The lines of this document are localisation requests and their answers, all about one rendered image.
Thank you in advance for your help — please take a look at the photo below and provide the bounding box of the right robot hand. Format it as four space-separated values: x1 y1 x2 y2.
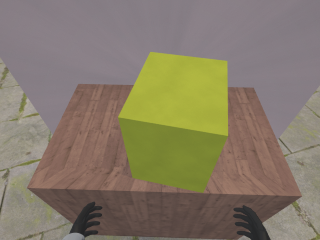
233 205 271 240

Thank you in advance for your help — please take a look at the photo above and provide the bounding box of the pedestal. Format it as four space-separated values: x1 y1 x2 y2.
27 84 302 240

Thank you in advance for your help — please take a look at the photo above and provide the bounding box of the left robot hand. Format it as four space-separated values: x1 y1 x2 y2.
69 202 103 237

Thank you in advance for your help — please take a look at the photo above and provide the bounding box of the carton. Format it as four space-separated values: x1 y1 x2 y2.
118 52 228 193

